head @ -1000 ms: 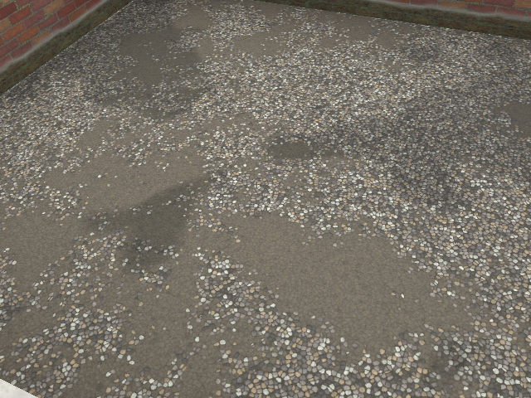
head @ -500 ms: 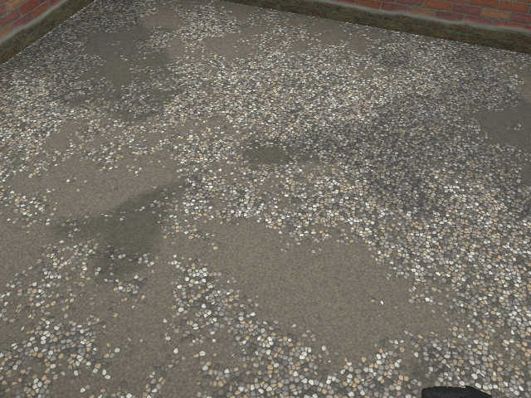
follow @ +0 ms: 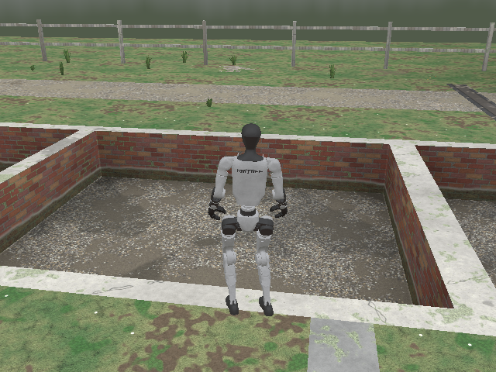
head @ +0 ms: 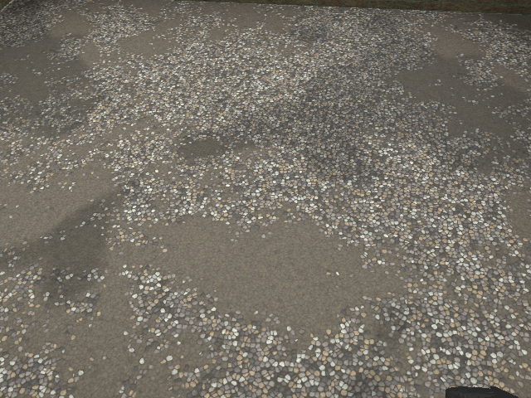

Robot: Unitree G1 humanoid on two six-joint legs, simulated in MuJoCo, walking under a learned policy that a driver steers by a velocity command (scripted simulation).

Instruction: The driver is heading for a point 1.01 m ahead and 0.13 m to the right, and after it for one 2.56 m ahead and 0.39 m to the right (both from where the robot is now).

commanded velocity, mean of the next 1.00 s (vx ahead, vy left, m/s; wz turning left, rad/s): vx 0.50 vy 0.00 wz -0.47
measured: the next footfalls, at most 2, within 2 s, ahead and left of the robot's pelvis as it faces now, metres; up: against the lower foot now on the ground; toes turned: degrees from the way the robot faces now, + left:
right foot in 0.98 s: -0.05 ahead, -0.15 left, +0.00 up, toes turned -23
left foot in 1.24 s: +0.06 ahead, +0.05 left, +0.00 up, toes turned +7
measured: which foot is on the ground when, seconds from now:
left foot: down 0.00-1.00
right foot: down 0.00-0.64, up 0.66-0.96, down 0.98-1.00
